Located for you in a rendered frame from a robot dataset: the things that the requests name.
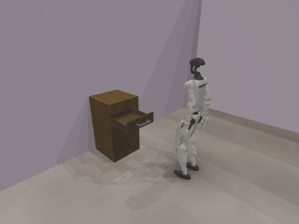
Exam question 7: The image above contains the robot torso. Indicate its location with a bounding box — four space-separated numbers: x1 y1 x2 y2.
186 77 206 125

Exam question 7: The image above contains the robot left forearm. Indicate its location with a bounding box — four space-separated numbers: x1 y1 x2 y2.
183 102 194 128

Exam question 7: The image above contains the robot left shin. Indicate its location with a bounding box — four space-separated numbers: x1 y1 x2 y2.
176 147 187 175

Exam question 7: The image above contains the handle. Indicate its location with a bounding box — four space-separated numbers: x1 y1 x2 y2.
136 119 151 127

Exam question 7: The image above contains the robot left upper arm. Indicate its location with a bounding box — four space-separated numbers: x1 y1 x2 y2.
184 80 196 108

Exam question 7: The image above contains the drawer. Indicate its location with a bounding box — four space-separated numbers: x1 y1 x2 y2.
111 107 154 134

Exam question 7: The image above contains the robot left hand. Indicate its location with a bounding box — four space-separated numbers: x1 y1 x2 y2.
178 127 189 143

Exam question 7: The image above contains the robot right forearm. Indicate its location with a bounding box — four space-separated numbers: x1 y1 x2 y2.
202 99 210 117

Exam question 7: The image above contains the cabinet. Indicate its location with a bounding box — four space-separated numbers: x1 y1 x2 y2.
89 90 140 163

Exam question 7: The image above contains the robot right hand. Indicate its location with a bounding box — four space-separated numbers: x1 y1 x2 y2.
199 116 208 130

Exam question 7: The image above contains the robot right upper arm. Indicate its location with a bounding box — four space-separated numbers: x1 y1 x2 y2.
203 77 210 102

